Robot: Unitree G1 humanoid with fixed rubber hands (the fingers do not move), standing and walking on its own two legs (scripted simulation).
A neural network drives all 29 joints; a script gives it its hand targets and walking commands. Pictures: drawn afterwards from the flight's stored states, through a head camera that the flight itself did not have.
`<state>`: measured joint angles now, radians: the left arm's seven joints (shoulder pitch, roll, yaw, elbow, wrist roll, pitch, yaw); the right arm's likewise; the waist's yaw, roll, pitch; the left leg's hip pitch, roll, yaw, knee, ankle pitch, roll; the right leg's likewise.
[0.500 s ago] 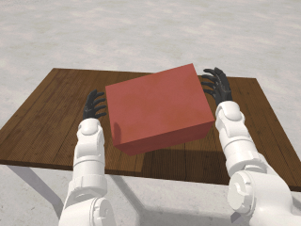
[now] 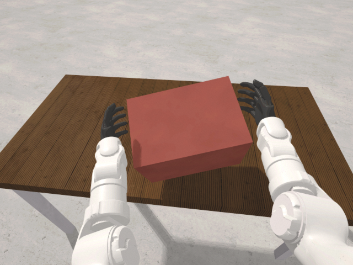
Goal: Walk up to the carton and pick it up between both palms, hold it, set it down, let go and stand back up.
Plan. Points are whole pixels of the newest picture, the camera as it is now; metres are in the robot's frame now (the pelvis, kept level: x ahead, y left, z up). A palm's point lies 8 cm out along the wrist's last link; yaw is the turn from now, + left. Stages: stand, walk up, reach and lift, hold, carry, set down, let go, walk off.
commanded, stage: set down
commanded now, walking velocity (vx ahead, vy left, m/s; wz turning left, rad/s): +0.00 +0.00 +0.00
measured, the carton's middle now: (187, 133) +0.46 +0.05 +0.02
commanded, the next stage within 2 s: none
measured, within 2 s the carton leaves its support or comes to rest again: neither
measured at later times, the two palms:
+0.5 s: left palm (114, 137) +0.38 +0.22 +0.08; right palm (258, 113) +0.47 -0.12 +0.11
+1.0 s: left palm (114, 139) +0.39 +0.23 +0.06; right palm (251, 109) +0.49 -0.11 +0.10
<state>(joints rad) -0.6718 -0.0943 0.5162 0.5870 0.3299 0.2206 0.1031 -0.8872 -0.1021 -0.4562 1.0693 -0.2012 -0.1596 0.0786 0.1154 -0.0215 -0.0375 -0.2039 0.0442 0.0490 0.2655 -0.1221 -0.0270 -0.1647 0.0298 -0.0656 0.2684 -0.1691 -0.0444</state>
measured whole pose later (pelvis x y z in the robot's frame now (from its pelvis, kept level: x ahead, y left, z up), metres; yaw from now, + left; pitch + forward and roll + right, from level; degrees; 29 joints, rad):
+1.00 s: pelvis +0.01 -0.01 -0.01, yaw +0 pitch +16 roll +0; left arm -0.75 -0.11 0.58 0.69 0.31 0.13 0.16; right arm -1.04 -0.18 -0.54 1.26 -0.26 -0.17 0.14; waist 0.18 -0.05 -0.14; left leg -0.43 0.06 0.05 0.29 -0.12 -0.04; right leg -0.40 0.04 -0.07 0.30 -0.17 -0.06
